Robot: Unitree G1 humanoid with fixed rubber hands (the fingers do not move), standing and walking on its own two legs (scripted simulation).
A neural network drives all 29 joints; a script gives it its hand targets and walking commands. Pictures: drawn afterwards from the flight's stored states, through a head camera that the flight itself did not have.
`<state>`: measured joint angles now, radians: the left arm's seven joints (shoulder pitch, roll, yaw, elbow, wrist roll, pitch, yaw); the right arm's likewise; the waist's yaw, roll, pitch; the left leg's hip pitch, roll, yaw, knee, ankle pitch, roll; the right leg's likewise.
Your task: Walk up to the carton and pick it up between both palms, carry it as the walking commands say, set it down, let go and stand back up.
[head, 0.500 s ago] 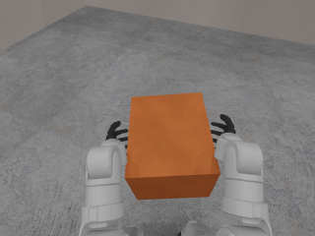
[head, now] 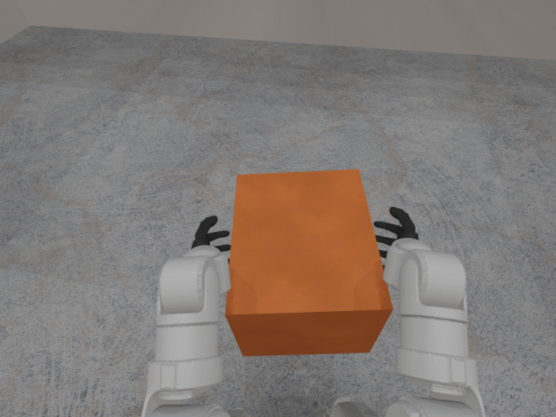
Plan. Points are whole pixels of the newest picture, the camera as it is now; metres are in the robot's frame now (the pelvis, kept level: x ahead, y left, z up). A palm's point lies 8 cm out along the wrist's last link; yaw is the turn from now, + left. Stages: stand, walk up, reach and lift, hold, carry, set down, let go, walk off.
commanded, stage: carry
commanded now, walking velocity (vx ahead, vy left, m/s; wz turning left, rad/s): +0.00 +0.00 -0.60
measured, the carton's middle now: (301, 261) +0.34 -0.01 +0.00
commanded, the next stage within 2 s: none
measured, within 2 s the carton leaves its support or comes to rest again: neither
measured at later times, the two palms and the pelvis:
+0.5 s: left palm (232, 317) +0.22 +0.08 +0.09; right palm (484, 370) +0.15 -0.19 +0.10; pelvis -0.11 +0.02 +0.01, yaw -11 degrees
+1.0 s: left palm (183, 380) +0.15 +0.12 +0.10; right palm out of the picture +0.09 -0.14 +0.12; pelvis -0.17 +0.06 +0.02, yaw -13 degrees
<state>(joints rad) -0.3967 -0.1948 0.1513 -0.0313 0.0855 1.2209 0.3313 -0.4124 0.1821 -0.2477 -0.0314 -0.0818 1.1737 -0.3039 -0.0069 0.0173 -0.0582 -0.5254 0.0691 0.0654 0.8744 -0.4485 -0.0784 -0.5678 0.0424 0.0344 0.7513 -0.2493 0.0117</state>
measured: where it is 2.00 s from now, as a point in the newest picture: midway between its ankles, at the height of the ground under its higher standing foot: outside the picture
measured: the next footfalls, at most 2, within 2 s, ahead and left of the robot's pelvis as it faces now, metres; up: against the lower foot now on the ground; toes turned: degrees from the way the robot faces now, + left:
right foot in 0.22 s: +0.03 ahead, -0.11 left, +0.00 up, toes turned -13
left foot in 0.48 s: -0.03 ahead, +0.12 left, +0.00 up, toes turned -8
